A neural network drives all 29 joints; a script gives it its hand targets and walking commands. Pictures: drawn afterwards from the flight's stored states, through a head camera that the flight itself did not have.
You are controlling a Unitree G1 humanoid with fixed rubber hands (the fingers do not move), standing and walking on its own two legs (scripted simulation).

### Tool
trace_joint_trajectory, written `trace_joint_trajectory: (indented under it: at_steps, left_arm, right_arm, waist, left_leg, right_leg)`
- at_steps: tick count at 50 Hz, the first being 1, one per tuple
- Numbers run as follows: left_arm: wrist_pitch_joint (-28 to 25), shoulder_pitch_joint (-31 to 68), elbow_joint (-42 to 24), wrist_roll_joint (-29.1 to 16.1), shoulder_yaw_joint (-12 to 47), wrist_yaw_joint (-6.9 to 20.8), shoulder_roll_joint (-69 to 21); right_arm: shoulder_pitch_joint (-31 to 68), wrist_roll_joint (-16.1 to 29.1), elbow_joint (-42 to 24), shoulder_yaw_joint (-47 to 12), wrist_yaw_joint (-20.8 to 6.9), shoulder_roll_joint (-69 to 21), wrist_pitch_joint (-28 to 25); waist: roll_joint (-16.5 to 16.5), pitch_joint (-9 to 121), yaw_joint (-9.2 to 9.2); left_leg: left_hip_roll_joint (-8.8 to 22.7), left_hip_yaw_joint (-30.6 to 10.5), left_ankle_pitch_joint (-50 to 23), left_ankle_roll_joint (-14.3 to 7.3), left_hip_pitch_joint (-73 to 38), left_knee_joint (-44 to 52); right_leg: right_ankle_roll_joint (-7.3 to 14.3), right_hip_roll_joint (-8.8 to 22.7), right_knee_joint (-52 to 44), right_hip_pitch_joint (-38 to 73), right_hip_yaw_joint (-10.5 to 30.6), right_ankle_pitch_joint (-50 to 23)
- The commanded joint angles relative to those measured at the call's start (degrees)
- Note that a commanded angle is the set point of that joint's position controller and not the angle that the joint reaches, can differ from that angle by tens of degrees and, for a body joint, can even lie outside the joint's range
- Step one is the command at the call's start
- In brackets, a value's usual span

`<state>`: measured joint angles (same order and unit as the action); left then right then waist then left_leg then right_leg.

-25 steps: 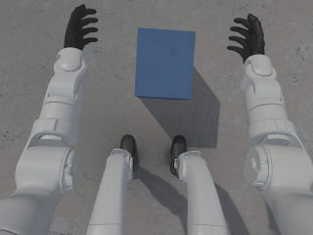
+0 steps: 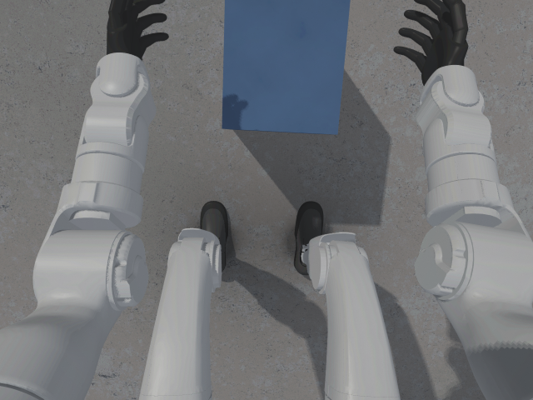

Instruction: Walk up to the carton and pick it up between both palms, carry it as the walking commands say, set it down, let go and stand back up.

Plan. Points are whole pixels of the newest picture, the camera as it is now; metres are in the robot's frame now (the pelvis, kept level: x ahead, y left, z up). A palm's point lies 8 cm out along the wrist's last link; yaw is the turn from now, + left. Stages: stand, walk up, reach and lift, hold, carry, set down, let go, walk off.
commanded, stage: reach and lift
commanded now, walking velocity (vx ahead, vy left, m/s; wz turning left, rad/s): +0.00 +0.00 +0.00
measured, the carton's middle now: (279, 73) +0.53 -0.01 -0.48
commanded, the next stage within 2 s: none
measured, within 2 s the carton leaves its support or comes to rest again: neither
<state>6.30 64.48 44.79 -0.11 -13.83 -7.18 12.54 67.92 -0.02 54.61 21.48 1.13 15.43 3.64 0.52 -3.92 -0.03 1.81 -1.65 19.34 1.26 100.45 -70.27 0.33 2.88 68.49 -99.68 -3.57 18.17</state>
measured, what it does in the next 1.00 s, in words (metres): lowers itself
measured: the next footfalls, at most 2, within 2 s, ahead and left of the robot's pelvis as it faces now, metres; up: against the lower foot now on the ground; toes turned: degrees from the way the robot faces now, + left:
none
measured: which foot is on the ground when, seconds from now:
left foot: down 0.00-1.00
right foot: down 0.00-1.00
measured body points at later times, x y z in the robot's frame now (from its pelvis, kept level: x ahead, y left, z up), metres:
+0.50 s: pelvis -0.05 +0.00 -0.14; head +0.35 +0.01 +0.06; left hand +0.52 +0.19 -0.34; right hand +0.52 -0.18 -0.34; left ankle +0.08 +0.13 -0.58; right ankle +0.09 -0.12 -0.58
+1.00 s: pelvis -0.04 +0.00 -0.22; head +0.36 +0.00 -0.03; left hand +0.51 +0.19 -0.44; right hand +0.51 -0.19 -0.45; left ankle +0.08 +0.13 -0.58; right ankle +0.09 -0.12 -0.58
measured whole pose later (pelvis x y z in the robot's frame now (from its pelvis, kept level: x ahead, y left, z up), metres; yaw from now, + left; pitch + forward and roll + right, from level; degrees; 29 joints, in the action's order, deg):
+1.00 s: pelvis -0.04 +0.00 -0.22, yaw +0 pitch +37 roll -1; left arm 5.5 87.8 61.2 -12.4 -7.9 -8.6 23.1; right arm 91.0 7.3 67.1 8.1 6.3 22.6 4.8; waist 1.2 -30.2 0.0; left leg 1.1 -2.4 30.2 1.8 125.9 -119.6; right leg 0.8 3.4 118.4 -126.2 -0.9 28.7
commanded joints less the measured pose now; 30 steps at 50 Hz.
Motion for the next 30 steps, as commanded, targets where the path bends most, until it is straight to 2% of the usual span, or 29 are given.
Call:
trace_joint_trajectory:
  at_steps: [1, 2, 3, 4, 5, 6, 7, 8, 9, 10, 11, 12, 13, 14, 15, 16, 17, 18, 19, 20, 22, 23, 24, 25, 26, 27, 28, 29, 30]
  left_arm:
    - [-0.93, 31.33, -13.38, -3.44, -2.49, -1.75, 9.3]
    - [-0.35, 32.1, -9.78, -4.55, -2.03, -1.82, 11.37]
    - [0.7, 30.94, -5.19, -5.0, -1.58, -1.93, 10.72]
    - [0.4, 35.6, -13.18, -7.57, -0.62, -1.97, 13.97]
    - [1.41, 34.45, -5.99, -8.19, 0.44, -1.94, 12.63]
    - [1.67, 35.6, -6.67, -9.39, 1.72, -2.04, 12.4]
    - [2.43, 37.64, -4.36, -9.37, 1.65, -2.24, 13.7]
    - [2.86, 36.83, -3.14, -10.07, 2.51, -2.21, 13.11]
    - [2.43, 37.4, -7.38, -9.79, 1.55, -2.83, 15.82]
    - [2.79, 38.54, -5.57, -9.86, 2.77, -2.9, 15.52]
    - [3.27, 41.0, -10.47, -11.3, 4.57, -3.9, 15.97]
    - [2.93, 38.29, -4.37, -10.44, 4.28, -3.79, 15.81]
    - [3.26, 40.69, -6.91, -11.82, 5.2, -3.44, 13.98]
    - [2.62, 41.06, -8.13, -11.75, 5.41, -3.76, 15.75]
    - [2.49, 40.95, -4.27, -10.75, 4.49, -3.55, 16.45]
    - [2.25, 41.05, -9.76, -12.73, 6.84, -3.44, 15.53]
    - [1.76, 45.24, -11.7, -14.95, 9.64, -3.96, 15.02]
    - [2.07, 45.19, -12.31, -14.87, 9.34, -4.08, 15.26]
    - [1.99, 47.7, -17.08, -15.29, 9.04, -4.87, 19.21]
    - [2.0, 46.34, -15.38, -15.29, 8.75, -5.12, 20.93]
    - [1.8, 46.36, -11.68, -15.81, 9.62, -5.57, 18.07]
    - [1.38, 46.62, -18.12, -16.72, 9.77, -5.84, 18.25]
    - [1.73, 42.42, -1.15, -14.73, 8.66, -5.02, 18.78]
    - [1.73, 43.78, -0.6, -15.81, 8.89, -4.54, 16.67]
    - [1.64, 41.17, 9.7, -13.07, 6.51, -3.67, 16.88]
    - [1.23, 41.24, 10.6, -11.78, 6.13, -2.74, 16.16]
    - [1.26, 40.17, 12.81, -11.02, 5.04, -1.3, 15.07]
    - [1.39, 36.61, 18.19, -8.43, 4.8, -0.55, 14.15]
    - [-0.03, 38.94, 15.37, -8.11, 4.0, 0.1, 14.17]
  right_arm:
    - [32.43, -0.22, -17.75, -1.71, 2.54, 17.52, -1.41]
    - [33.36, -0.25, -14.65, -2.47, 2.87, 16.41, -0.33]
    - [31.92, 0.0, -9.35, -3.68, 2.67, 15.48, 0.78]
    - [37.94, 2.99, -18.5, -5.23, 3.64, 17.39, 1.27]
    - [37.35, 3.18, -13.11, -6.36, 3.45, 17.9, 1.92]
    - [35.94, 2.64, -12.11, -5.97, 3.98, 18.62, 2.15]
    - [35.25, 3.35, -8.56, -6.48, 3.55, 18.0, 2.85]
    - [36.03, 4.01, -8.74, -7.61, 3.77, 18.16, 3.2]
    - [37.75, 5.35, -11.73, -9.73, 4.53, 16.66, 3.92]
    - [38.96, 6.64, -9.94, -10.2, 4.55, 17.15, 4.36]
    - [39.85, 6.75, -13.65, -10.21, 5.45, 20.84, 3.99]
    - [37.41, 7.78, -5.67, -10.93, 5.28, 18.61, 4.81]
    - [37.5, 6.04, -5.8, -8.81, 4.87, 20.89, 4.56]
    - [37.76, 6.26, -7.79, -8.57, 5.53, 20.4, 4.27]
    - [39.48, 7.81, -7.97, -9.85, 5.96, 20.43, 3.99]
    - [37.75, 9.57, -9.92, -12.15, 5.9, 17.94, 4.21]
    - [41.41, 11.83, -9.44, -12.79, 5.93, 18.8, 4.01]
    - [41.57, 11.9, -11.18, -13.58, 5.52, 19.81, 3.78]
    - [46.74, 12.23, -19.91, -13.09, 6.82, 20.75, 3.76]
    - [47.62, 13.27, -21.18, -14.6, 7.76, 22.59, 3.4]
    - [46.59, 11.7, -15.51, -13.29, 7.84, 23.56, 2.92]
    - [45.95, 12.44, -18.71, -13.64, 8.13, 23.18, 3.32]
    - [42.62, 11.53, -5.86, -13.57, 7.57, 22.16, 2.98]
    - [42.98, 10.32, -4.88, -11.31, 7.1, 22.83, 2.92]
    - [41.67, 8.43, 3.22, -11.87, 6.51, 21.82, 3.16]
    - [40.06, 8.06, 7.4, -12.06, 5.5, 19.46, 3.21]
    - [38.76, 8.2, 9.05, -11.38, 4.29, 18.01, 3.09]
    - [36.12, 6.95, 11.97, -9.91, 3.23, 16.77, 3.27]
    - [38.26, 6.88, 9.78, -11.11, 3.0, 15.53, 2.13]
  waist:
    - [0.29, 79.77, 1.47]
    - [-2.23, 76.06, 2.82]
    - [-3.39, 69.95, 2.13]
    - [-2.39, 79.21, 1.11]
    - [-1.97, 71.44, 1.23]
    - [-0.53, 74.22, 3.38]
    - [0.2, 71.62, 3.5]
    - [0.19, 72.6, 3.0]
    - [-1.72, 80.42, 0.39]
    - [0.85, 80.28, 0.36]
    - [1.57, 84.64, 2.11]
    - [1.68, 78.68, -0.17]
    - [1.51, 80.13, 4.07]
    - [2.24, 82.54, 3.74]
    - [4.29, 79.54, 1.74]
    - [2.7, 87.32, 2.89]
    - [4.09, 88.63, 3.11]
    - [4.24, 90.55, 2.12]
    - [0.9, 100.28, 2.82]
    - [1.39, 98.7, 1.54]
    - [2.27, 89.0, 3.24]
    - [1.91, 95.3, 3.11]
    - [2.74, 75.83, 3.01]
    - [3.05, 70.77, 5.29]
    - [3.63, 58.19, 1.17]
    - [2.15, 53.47, 2.02]
    - [1.31, 45.65, 1.76]
    - [1.99, 39.98, 1.94]
    - [2.6, 41.44, 1.69]
  left_leg:
    - [-6.64, 4.99, -17.66, 2.52, -21.11, -12.92]
    - [-6.75, 5.23, -13.31, 1.82, -14.4, -13.74]
    - [-6.29, 4.52, -7.61, 1.46, -11.2, -12.68]
    - [-6.58, 6.52, -6.63, 0.71, -14.97, -14.66]
    - [-6.63, 6.63, -2.03, 0.71, -8.88, -15.61]
    - [-6.58, 5.77, -2.25, 0.67, -14.03, -17.28]
    - [-5.8, 5.85, 0.45, 0.51, -15.38, -17.35]
    - [-5.76, 6.12, -0.42, 0.93, -14.7, -19.23]
    - [-5.73, 6.15, -3.19, 0.36, -17.25, -19.48]
    - [-5.88, 5.8, -2.1, 0.33, -22.52, -21.87]
    - [-5.4, 5.28, -4.91, 0.45, -24.23, -23.56]
    - [-5.55, 6.03, -3.27, 0.67, -20.29, -23.89]
    - [-5.76, 5.77, -4.24, 1.55, -21.48, -25.39]
    - [-5.66, 5.04, -5.82, 1.34, -23.16, -26.14]
    - [-5.47, 6.6, -5.22, 1.59, -20.52, -28.24]
    - [-5.56, 5.61, -10.84, 1.38, -26.93, -28.75]
    - [-5.37, 5.3, -9.3, 1.34, -26.32, -30.17]
    - [-5.3, 4.86, -11.21, 1.23, -27.65, -31.82]
    - [-5.8, 4.31, -17.98, 0.8, -36.24, -32.84]
    - [-5.49, 5.28, -16.17, 0.67, -33.48, -34.47]
    - [-5.04, 4.09, -16.76, 0.84, -28.67, -35.67]
    - [-5.75, 4.63, -18.54, 0.96, -31.05, -35.3]
    - [-4.75, 4.13, -11.2, 0.49, -23.37, -35.85]
    - [-5.15, 4.23, -6.67, 0.62, -19.81, -35.64]
    - [-5.1, 4.6, -1.69, 0.91, -10.42, -36.03]
    - [-4.67, 3.88, 0.81, 0.46, -8.54, -35.51]
    - [-4.22, 4.37, 4.25, 0.89, -3.8, -34.36]
    - [-4.16, 4.59, 4.62, 1.28, -0.52, -35.73]
    - [-3.7, 4.04, 3.35, 1.0, -0.25, -36.54]
  right_leg:
    - [-0.41, -5.94, 14.4, 33.38, 4.33, -22.31]
    - [-0.6, -5.99, 15.44, 33.79, 3.63, -20.81]
    - [-0.61, -5.68, 16.81, 31.53, 3.51, -13.89]
    - [-0.27, -5.38, 16.5, 36.38, 4.53, -13.95]
    - [0.34, -5.76, 17.41, 32.79, 4.68, -8.88]
    - [0.28, -6.1, 19.12, 31.54, 3.24, -7.78]
    - [0.14, -6.09, 19.51, 26.88, 2.2, -2.49]
    - [0.16, -5.76, 21.08, 27.74, 2.48, -3.31]
    - [0.17, -5.29, 22.02, 31.86, 3.27, -6.34]
    - [0.2, -5.93, 24.59, 29.14, 2.14, -4.06]
    - [0.43, -6.03, 26.52, 30.74, 2.04, -6.64]
    - [0.67, -5.73, 26.78, 26.61, 2.48, -4.59]
    - [1.31, -6.32, 26.73, 27.45, 2.35, -5.68]
    - [1.13, -6.36, 28.65, 26.07, 1.76, -6.58]
    - [1.06, -5.55, 28.43, 25.66, 3.56, -6.24]
    - [0.7, -5.97, 30.39, 31.01, 2.6, -11.46]
    - [1.19, -5.59, 32.52, 29.89, 2.88, -9.64]
    - [1.24, -5.81, 33.39, 31.15, 2.9, -11.75]
    - [0.24, -5.67, 35.57, 35.2, 1.17, -16.8]
    - [0.72, -5.39, 35.92, 36.47, 2.52, -16.69]
    - [0.39, -5.14, 38.22, 30.87, 2.62, -16.42]
    - [0.4, -5.43, 38.19, 33.54, 2.67, -17.68]
    - [0.73, -4.75, 38.77, 22.37, 2.01, -9.44]
    - [1.34, -4.59, 37.78, 19.25, 2.2, -4.77]
    - [1.27, -4.09, 36.87, 13.9, 3.96, -0.11]
    - [1.09, -3.48, 37.37, 11.68, 4.09, 1.6]
    - [0.86, -4.33, 36.44, 7.69, 3.64, 4.67]
    - [0.26, -4.5, 36.4, 5.08, 4.2, 5.74]
    - [0.12, -4.38, 38.26, 7.76, 5.05, 1.1]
